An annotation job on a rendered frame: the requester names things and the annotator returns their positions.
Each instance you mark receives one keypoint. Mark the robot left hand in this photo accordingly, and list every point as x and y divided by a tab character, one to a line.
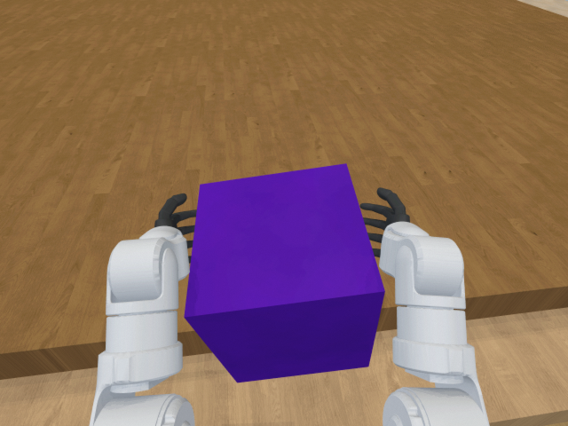
166	218

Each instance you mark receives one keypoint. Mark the carton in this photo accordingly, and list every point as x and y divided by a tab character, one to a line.
283	279

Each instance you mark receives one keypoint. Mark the robot left upper arm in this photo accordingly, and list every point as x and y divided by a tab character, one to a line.
150	410

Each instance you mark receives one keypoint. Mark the robot right hand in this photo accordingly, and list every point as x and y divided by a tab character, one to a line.
397	213

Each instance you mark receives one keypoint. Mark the robot left forearm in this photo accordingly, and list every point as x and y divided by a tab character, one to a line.
142	349

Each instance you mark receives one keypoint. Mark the robot right forearm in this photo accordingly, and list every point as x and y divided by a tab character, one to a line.
431	341

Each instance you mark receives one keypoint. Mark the robot right upper arm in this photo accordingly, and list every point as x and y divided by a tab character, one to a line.
411	406

